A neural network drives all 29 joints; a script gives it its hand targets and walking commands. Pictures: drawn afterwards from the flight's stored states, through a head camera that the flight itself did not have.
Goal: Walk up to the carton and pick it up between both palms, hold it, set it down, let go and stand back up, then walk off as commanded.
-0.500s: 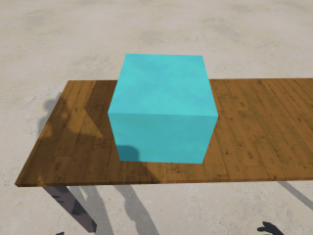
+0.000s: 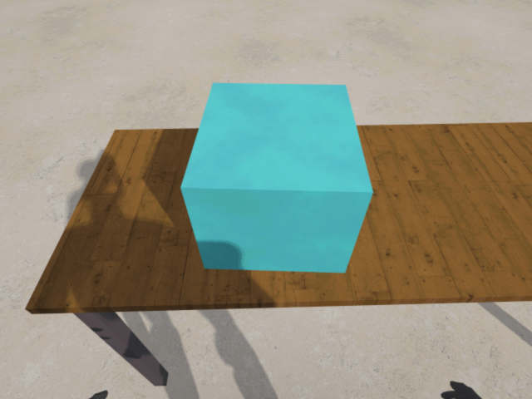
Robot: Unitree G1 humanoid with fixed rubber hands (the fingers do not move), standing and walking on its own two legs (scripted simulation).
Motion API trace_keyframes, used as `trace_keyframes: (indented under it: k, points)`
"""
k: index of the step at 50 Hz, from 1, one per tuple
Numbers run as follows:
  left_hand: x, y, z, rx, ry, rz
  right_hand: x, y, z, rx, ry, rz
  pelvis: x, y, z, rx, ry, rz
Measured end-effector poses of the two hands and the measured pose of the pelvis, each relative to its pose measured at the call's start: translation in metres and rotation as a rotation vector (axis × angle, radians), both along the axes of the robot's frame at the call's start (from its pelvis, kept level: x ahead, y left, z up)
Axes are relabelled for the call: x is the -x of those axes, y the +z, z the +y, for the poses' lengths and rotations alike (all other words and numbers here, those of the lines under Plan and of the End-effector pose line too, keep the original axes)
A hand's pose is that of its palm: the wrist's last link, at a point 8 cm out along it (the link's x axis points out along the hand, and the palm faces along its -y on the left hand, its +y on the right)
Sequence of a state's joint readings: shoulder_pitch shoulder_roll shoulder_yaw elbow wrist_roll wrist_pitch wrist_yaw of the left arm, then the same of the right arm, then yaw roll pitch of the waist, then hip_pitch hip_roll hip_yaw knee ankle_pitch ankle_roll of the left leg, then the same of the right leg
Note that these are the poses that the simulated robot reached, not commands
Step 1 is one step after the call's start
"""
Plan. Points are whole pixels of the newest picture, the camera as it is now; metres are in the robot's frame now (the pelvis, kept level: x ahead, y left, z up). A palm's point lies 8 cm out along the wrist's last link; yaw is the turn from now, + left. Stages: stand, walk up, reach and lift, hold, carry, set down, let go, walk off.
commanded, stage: walk off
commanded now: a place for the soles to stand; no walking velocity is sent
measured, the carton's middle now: (276, 174) +0.51 +0.02 +0.05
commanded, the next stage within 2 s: none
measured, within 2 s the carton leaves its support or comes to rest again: neither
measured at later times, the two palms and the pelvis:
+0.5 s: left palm out of the picture -0.04 +0.34 -0.13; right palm out of the picture +0.00 -0.29 -0.11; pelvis -0.11 +0.01 -0.02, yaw +2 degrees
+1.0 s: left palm out of the picture -0.18 +0.30 -0.08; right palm out of the picture -0.15 -0.34 -0.13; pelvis -0.27 -0.03 -0.02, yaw +2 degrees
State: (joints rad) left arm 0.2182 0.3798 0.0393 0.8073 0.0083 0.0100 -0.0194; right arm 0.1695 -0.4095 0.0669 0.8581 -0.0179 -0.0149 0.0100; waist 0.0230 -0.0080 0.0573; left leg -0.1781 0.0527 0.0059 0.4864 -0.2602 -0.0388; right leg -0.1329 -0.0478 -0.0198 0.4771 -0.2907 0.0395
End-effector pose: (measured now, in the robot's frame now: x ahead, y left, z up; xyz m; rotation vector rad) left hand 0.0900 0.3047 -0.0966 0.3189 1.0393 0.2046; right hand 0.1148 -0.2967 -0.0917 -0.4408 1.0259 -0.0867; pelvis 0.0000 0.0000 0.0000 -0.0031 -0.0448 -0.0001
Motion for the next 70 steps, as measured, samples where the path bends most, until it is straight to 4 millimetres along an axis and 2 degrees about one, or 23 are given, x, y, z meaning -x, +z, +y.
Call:
trace_keyframes:
  k: [4, 9, 13, 18, 21, 25, 28, 31, 34, 38, 43, 49, 53, 56, 62, 65, 67, 70]
  points:
    - [0.012, -0.004, 0.003, -0.010, 0.010, 0.018, 0.020, -0.009, -0.005, 0.013, -0.001, 0.055, 0.015, -0.004, 0.000, 0.001, 0.002, -0.004]
    - [0.038, -0.009, 0.010, -0.022, 0.016, 0.049, 0.049, -0.020, -0.007, 0.026, -0.005, 0.110, 0.036, -0.010, 0.004, 0.008, 0.003, -0.025]
    - [0.050, -0.018, 0.026, -0.019, 0.023, 0.040, 0.066, -0.021, 0.002, 0.042, -0.011, 0.116, 0.051, -0.017, 0.017, 0.026, 0.007, -0.041]
    - [0.064, -0.027, 0.040, -0.017, 0.034, 0.028, 0.100, -0.018, 0.013, 0.056, -0.015, 0.148, 0.077, -0.019, 0.023, 0.046, 0.030, -0.068]
    - [0.086, -0.027, 0.039, -0.010, 0.052, 0.041, 0.108, -0.013, 0.013, 0.064, -0.003, 0.140, 0.091, -0.016, 0.020, 0.052, 0.041, -0.061]
    - [0.127, -0.030, 0.033, -0.023, 0.050, 0.123, 0.116, -0.015, 0.007, 0.065, 0.007, 0.110, 0.114, -0.017, 0.014, 0.038, 0.028, -0.024]
    - [0.154, -0.033, 0.026, -0.042, 0.045, 0.168, 0.131, -0.026, 0.000, 0.050, 0.012, 0.113, 0.135, -0.022, 0.005, 0.025, 0.021, 0.012]
    - [0.178, -0.034, 0.015, -0.068, 0.041, 0.189, 0.155, -0.044, -0.011, 0.026, 0.010, 0.125, 0.159, -0.030, -0.008, 0.005, 0.015, 0.033]
    - [0.206, -0.026, 0.001, -0.087, 0.048, 0.187, 0.179, -0.058, -0.018, -0.002, 0.013, 0.141, 0.182, -0.031, -0.019, 0.016, 0.021, -0.005]
    - [0.237, -0.004, -0.004, -0.126, 0.058, 0.182, 0.198, -0.056, -0.022, -0.030, 0.011, 0.119, 0.204, -0.022, -0.028, -0.022, 0.026, -0.019]
    - [0.257, 0.012, -0.003, -0.157, 0.086, 0.134, 0.223, -0.052, -0.032, -0.029, 0.016, 0.109, 0.231, -0.017, -0.035, -0.031, 0.028, -0.030]
    - [0.272, 0.015, -0.002, -0.153, 0.083, 0.075, 0.255, -0.044, -0.043, 0.006, 0.023, 0.098, 0.262, -0.016, -0.033, -0.031, 0.032, -0.055]
    - [0.281, 0.009, 0.003, -0.130, 0.082, 0.029, 0.286, -0.039, -0.042, 0.028, 0.021, 0.110, 0.284, -0.018, -0.027, -0.026, 0.035, -0.071]
    - [0.291, -0.002, 0.006, -0.100, 0.079, 0.002, 0.317, -0.036, -0.038, 0.045, 0.016, 0.138, 0.303, -0.022, -0.020, -0.019, 0.039, -0.075]
    - [0.323, -0.036, 0.016, -0.023, 0.067, -0.008, 0.400, -0.028, -0.021, 0.080, -0.032, 0.207, 0.348, -0.031, -0.001, -0.006, 0.032, -0.099]
    - [0.342, -0.040, 0.015, 0.011, 0.049, 0.009, 0.435, -0.018, -0.011, 0.084, -0.072, 0.215, 0.364, -0.026, 0.005, 0.028, 0.034, -0.120]
    - [0.356, -0.040, 0.017, 0.030, 0.065, 0.012, 0.444, -0.010, -0.005, 0.092, -0.074, 0.213, 0.374, -0.020, 0.007, 0.042, 0.041, -0.117]
    - [0.387, -0.042, 0.021, 0.033, 0.070, 0.073, 0.446, -0.003, -0.002, 0.100, -0.068, 0.195, 0.389, -0.015, 0.010, 0.050, 0.032, -0.072]
